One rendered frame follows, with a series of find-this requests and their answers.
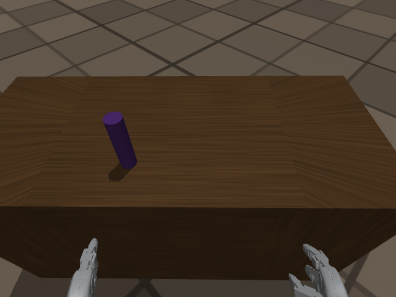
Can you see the can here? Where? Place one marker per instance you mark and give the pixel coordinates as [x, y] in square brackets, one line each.
[120, 139]

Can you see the left robot hand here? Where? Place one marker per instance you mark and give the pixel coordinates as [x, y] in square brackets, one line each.
[84, 280]

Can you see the right robot hand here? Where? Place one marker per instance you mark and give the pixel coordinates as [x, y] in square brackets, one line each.
[327, 281]

